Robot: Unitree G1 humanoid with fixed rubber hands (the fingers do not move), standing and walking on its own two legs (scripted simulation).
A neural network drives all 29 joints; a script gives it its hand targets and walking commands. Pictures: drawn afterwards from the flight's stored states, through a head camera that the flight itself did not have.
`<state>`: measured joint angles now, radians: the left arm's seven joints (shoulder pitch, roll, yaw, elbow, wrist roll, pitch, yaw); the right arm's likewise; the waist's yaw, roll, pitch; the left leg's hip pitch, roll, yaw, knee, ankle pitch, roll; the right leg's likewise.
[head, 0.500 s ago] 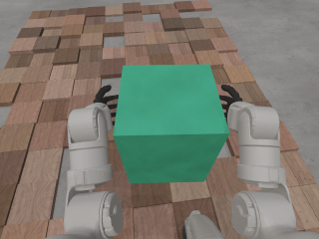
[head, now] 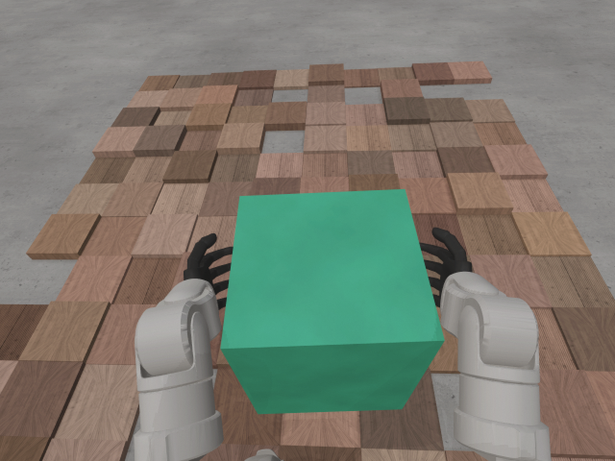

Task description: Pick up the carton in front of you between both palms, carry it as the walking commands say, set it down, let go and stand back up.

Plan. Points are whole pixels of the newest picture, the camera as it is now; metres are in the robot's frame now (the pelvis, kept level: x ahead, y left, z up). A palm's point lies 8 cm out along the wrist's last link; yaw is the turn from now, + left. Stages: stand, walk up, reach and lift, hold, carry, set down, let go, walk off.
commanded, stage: carry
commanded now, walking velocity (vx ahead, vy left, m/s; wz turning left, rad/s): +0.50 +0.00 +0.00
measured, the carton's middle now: (326, 309) +0.32 +0.01 +0.02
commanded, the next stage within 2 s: none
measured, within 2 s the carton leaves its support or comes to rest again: neither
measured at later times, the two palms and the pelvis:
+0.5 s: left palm (245, 147) +0.57 +0.14 +0.11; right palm (433, 150) +0.55 -0.16 +0.11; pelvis +0.29 +0.01 +0.00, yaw -3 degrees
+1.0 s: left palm (283, 49) +0.96 +0.10 +0.10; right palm (415, 41) +0.95 -0.20 +0.10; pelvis +0.58 -0.04 -0.02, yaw -3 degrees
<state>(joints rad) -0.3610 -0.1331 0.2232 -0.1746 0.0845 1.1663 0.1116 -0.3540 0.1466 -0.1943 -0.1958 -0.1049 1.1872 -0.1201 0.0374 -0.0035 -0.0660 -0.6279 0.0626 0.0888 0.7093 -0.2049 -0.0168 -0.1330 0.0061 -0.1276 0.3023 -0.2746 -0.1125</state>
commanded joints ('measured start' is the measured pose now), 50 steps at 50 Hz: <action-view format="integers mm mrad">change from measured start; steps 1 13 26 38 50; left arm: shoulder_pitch -466 -311 -557 -1119 -1108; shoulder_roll -945 -954 -749 -912 -985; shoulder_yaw -780 -821 -778 -581 -584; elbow -86 -126 -39 253 235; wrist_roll -394 -386 -393 -477 -468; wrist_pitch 32 40 33 -32 -7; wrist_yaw -288 -302 -242 -225 -210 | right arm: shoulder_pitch -462 -325 -551 -1099 -1072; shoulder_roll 935 965 718 946 975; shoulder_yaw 758 801 772 584 518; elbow -77 -115 -41 302 311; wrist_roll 336 404 411 489 423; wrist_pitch -5 5 0 -36 -9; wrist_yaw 223 289 241 178 183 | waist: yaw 3 -47 -69 -14 37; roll -149 80 139 -115 -116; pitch -303 -301 -149 -380 -304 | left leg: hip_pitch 59 570 552 -69 32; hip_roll -56 246 177 27 -42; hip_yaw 90 -221 -22 -81 33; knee -163 -525 -461 384 -241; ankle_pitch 107 -22 -35 -71 306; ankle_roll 10 151 125 55 83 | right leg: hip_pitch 267 -456 -329 189 326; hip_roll -204 -119 -104 -304 -200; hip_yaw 99 108 -15 261 73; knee -3 654 204 -8 133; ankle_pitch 646 -59 216 171 558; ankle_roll -21 115 95 -64 -16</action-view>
